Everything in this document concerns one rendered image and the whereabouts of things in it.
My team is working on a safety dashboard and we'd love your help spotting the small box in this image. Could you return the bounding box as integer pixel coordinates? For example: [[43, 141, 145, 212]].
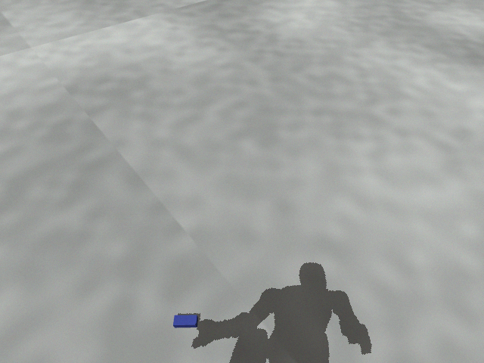
[[173, 315, 198, 327]]

